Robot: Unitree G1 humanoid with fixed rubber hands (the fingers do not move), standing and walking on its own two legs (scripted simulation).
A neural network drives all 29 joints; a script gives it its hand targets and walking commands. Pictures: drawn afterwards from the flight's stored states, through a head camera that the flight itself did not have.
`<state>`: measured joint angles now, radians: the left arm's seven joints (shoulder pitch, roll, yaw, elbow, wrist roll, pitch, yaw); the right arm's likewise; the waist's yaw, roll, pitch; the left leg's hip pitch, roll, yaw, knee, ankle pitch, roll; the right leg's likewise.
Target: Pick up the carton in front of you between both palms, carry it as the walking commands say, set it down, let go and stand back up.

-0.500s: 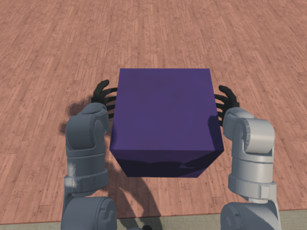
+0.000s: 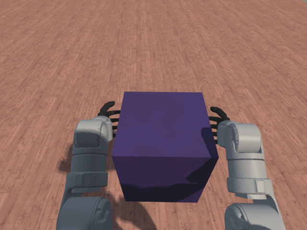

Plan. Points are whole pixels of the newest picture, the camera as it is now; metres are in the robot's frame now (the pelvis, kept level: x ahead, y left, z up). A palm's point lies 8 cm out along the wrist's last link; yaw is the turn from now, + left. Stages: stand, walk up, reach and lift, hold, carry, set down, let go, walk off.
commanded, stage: carry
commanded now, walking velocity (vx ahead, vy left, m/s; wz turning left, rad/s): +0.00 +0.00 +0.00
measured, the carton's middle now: (162, 149) +0.34 +0.00 +0.05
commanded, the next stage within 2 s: none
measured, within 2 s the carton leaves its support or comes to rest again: neither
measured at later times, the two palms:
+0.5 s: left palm (107, 131) +0.33 +0.14 +0.13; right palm (228, 136) +0.32 -0.16 +0.13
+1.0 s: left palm (107, 137) +0.31 +0.14 +0.13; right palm (233, 141) +0.31 -0.16 +0.13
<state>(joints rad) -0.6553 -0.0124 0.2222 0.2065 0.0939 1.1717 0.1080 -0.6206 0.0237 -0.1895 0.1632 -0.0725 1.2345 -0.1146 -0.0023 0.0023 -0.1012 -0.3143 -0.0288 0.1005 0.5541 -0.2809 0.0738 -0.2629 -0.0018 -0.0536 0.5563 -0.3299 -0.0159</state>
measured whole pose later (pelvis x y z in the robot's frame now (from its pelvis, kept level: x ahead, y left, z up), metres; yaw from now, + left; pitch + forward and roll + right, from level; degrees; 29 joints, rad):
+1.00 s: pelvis -0.03 -0.02 +0.00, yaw +0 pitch +1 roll +0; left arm -0.67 0.01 0.21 0.23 0.08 1.19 0.11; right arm -0.65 0.01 -0.18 0.20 -0.07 1.25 -0.11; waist 0.00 0.00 -0.08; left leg -0.34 -0.01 0.09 0.52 -0.21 0.05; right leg -0.29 0.02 -0.07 0.54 -0.27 -0.04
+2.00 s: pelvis -0.04 -0.03 +0.00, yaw +0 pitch +1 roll +0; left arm -0.67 0.01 0.21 0.23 0.08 1.19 0.11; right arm -0.66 0.01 -0.17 0.21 -0.07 1.26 -0.11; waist 0.00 0.00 -0.08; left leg -0.35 0.00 0.08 0.51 -0.19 0.04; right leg -0.30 0.03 -0.08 0.53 -0.25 -0.06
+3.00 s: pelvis +0.22 -0.07 +0.00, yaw +2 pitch +4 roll -2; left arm -0.87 0.02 0.26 0.17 0.06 1.28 0.14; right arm -0.80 -0.01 -0.27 0.08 -0.05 1.35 -0.13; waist 0.04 0.02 -0.01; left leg -0.13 0.10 0.01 0.79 -0.44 -0.01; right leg -0.77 -0.03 -0.18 0.93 -0.20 -0.10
